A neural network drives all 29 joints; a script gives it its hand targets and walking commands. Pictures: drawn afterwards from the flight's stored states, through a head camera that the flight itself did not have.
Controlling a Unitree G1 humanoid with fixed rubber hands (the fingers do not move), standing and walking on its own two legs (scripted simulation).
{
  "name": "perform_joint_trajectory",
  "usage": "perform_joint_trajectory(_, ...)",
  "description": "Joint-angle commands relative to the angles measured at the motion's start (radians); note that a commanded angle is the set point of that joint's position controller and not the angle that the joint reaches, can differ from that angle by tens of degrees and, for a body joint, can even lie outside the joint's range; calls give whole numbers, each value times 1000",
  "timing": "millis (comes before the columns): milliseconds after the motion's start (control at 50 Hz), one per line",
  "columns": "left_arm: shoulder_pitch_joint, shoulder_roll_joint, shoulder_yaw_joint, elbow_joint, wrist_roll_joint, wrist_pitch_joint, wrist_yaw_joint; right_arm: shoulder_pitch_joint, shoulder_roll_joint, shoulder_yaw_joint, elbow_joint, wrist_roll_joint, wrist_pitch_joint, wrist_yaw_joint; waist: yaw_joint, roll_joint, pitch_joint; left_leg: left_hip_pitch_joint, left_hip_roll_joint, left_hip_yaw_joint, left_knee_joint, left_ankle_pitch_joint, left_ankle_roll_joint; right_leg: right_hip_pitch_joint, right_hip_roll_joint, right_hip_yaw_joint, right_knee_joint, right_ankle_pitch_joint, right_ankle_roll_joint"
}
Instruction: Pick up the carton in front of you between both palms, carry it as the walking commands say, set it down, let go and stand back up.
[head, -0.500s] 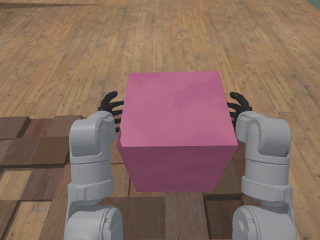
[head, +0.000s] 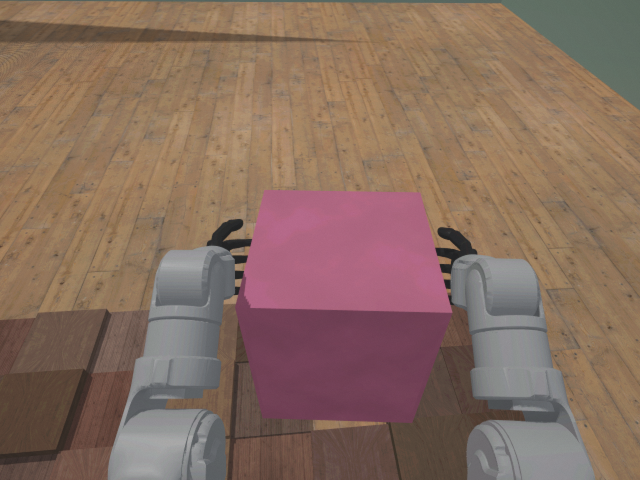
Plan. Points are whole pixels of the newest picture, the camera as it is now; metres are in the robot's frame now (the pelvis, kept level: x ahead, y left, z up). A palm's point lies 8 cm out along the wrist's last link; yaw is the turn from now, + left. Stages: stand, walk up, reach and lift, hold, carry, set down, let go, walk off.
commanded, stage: carry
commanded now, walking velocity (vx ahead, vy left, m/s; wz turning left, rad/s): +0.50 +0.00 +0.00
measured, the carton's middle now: (339, 308) +0.36 +0.00 +0.02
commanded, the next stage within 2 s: none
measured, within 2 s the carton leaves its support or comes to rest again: neither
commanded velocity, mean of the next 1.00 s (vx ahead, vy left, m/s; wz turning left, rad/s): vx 0.50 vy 0.00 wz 0.00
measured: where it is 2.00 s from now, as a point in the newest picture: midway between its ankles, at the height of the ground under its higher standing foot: (307, 247)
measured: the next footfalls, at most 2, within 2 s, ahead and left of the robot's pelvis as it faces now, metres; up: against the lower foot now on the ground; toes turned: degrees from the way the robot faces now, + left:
right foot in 0.40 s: +0.42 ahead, -0.08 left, -0.01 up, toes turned -4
left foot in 0.92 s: +0.72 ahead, +0.11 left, -0.01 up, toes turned +5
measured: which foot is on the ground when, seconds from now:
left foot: down 0.00-0.40, up 0.42-0.90, down 0.92-1.00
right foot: up 0.00-0.38, down 0.40-0.92, up 0.94-1.00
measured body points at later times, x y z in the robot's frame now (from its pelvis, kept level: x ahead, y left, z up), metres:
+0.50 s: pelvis +0.30 -0.01 -0.01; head +0.31 -0.02 +0.44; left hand +0.66 +0.15 +0.11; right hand +0.68 -0.15 +0.10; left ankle +0.13 +0.07 -0.65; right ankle +0.38 -0.07 -0.74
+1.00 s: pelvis +0.60 +0.04 -0.02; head +0.61 +0.05 +0.43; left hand +0.97 +0.19 +0.09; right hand +0.96 -0.11 +0.10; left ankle +0.68 +0.10 -0.74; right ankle +0.46 -0.07 -0.65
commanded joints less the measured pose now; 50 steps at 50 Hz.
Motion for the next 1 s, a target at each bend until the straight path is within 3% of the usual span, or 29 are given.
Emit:
perform_joint_trajectory(0, -757, -1219, -600, -185, -423, -28, -204, -830, 1145, 595, -243, 493, -48, 244, -15, 97, -433, 547, 300, -449, -205, 216, 103, -331, -68, 52, 29, 90, -8)
perform_joint_trajectory(60, -658, -1202, -613, -204, -396, -33, -177, -803, 1150, 633, -295, 518, -52, 238, -11, 109, -456, 531, 278, -361, -224, 266, 104, -313, -73, 18, -81, 131, 14)
perform_joint_trajectory(120, -605, -1174, -632, -221, -370, -38, -168, -742, 1126, 651, -304, 510, -53, 240, -30, 119, -438, 596, 262, -301, -229, 429, 109, -374, -70, -20, -234, 176, 26)
perform_joint_trajectory(220, -615, -1109, -665, -272, -369, -30, -166, -724, 1059, 671, -330, 502, -45, 240, -42, 124, -390, 679, 200, -202, -186, 632, 66, -397, -43, -58, -446, 401, 10)
perform_joint_trajectory(300, -598, -1051, -652, -241, -368, 6, -178, -649, 997, 643, -261, 465, -20, 233, -57, 126, -315, 654, 150, -131, -181, 644, 42, -251, 3, -118, -740, 570, -16)
perform_joint_trajectory(340, -603, -1035, -632, -203, -368, 22, -190, -648, 988, 629, -223, 452, -10, 234, -29, 172, -333, 601, 159, -94, -107, 754, 10, -71, 18, -139, -785, 595, -53)
perform_joint_trajectory(360, -598, -1033, -618, -175, -365, 26, -197, -664, 989, 625, -206, 452, -5, 235, 7, 162, -361, 565, 148, -58, 0, 792, -16, 63, 41, -166, -823, 588, -63)
perform_joint_trajectory(380, -603, -1032, -603, -151, -360, 27, -203, -674, 995, 623, -190, 456, -2, 237, 41, 122, -405, 468, 120, -17, 143, 692, -42, 247, 27, -157, -830, 587, -71)
perform_joint_trajectory(400, -577, -1027, -576, -124, -356, 28, -211, -710, 990, 617, -185, 458, 0, 237, 80, 20, -465, 260, 95, -19, 343, 340, -56, 472, -133, 25, -736, 698, -86)
perform_joint_trajectory(420, -607, -1007, -559, -97, -343, 26, -212, -720, 1027, 611, -161, 456, 7, 236, 60, -204, -539, -50, -16, -69, 570, -249, -74, 738, -366, 370, -641, 840, -222)
perform_joint_trajectory(440, -568, -1028, -542, -65, -358, 22, -217, -719, 1031, 596, -148, 457, 9, 234, 95, -262, -545, -258, -72, -127, 754, -391, -73, 776, -395, 568, -758, 537, -314)
perform_joint_trajectory(460, -588, -1068, -539, -77, -372, 17, -226, -747, 1054, 590, -154, 450, 4, 230, 87, -202, -490, -311, -16, -161, 759, -329, -56, 703, -360, 518, -808, 440, -278)
perform_joint_trajectory(480, -649, -1109, -555, -118, -396, 11, -234, -777, 1073, 589, -175, 451, -2, 224, 75, -104, -457, -296, 11, -164, 699, -252, -53, 614, -326, 439, -838, 444, -233)
perform_joint_trajectory(520, -756, -1172, -596, -187, -443, 2, -241, -804, 1101, 590, -211, 451, -10, 210, 58, -51, -415, -222, 62, -163, 589, -171, -69, 459, -307, 335, -882, 469, -195)
perform_joint_trajectory(560, -769, -1189, -614, -221, -467, -5, -239, -771, 1113, 597, -220, 446, -16, 197, 53, -62, -419, -188, 60, -134, 534, -141, -87, 405, -277, 256, -895, 467, -194)
perform_joint_trajectory(640, -734, -1172, -632, -257, -471, -7, -235, -716, 1094, 611, -237, 419, -24, 177, 74, -82, -411, -297, 67, -97, 381, -95, -104, 477, -256, 185, -876, 572, -215)
perform_joint_trajectory(760, -675, -1111, -641, -247, -455, 7, -237, -676, 1037, 627, -241, 394, -8, 170, 111, -108, -364, -306, 35, -38, 174, 60, -85, 557, -211, 98, -801, 812, -177)
perform_joint_trajectory(820, -637, -1108, -637, -211, -441, 14, -246, -648, 1023, 612, -221, 383, 6, 184, 115, -133, -324, -229, 15, -18, 11, 138, -64, 553, -199, 62, -764, 841, -145)
perform_joint_trajectory(840, -635, -1114, -638, -204, -441, 14, -249, -647, 1022, 608, -219, 383, 10, 190, 96, -138, -320, -119, -5, 4, -53, 136, -48, 494, -198, 34, -736, 894, -122)
perform_joint_trajectory(860, -639, -1123, -643, -200, -443, 13, -250, -648, 1025, 602, -217, 384, 13, 197, 47, -126, -341, 58, -23, 27, -128, 191, -38, 416, -183, -10, -648, 934, -89)
perform_joint_trajectory(880, -644, -1133, -649, -198, -442, 10, -250, -644, 1022, 594, -212, 388, 13, 205, -18, -78, -395, 291, -30, 44, -179, 238, -37, 315, -143, -63, -488, 886, -54)
perform_joint_trajectory(900, -647, -1120, -649, -196, -436, 11, -250, -618, 1012, 580, -194, 383, 12, 213, -48, 59, -442, 543, 65, -103, -121, 286, -25, 70, -77, -90, -290, 599, -26)
perform_joint_trajectory(920, -651, -1157, -645, -168, -437, 20, -248, -608, 980, 557, -159, 361, 11, 215, -41, 300, -508, 786, 374, -576, -129, 568, 153, -255, 85, -62, 25, -2, 16)
perform_joint_trajectory(940, -632, -1136, -640, -172, -412, 25, -240, -584, 998, 570, -154, 380, 13, 220, -30, 268, -540, 793, 375, -628, -121, 406, 220, -339, 41, 54, 177, -52, -5)
perform_joint_trajectory(980, -693, -1148, -634, -201, -414, 20, -228, -689, 1055, 604, -221, 439, -3, 233, -34, 122, -447, 645, 302, -518, -149, 256, 156, -407, -26, 75, 98, 46, -30)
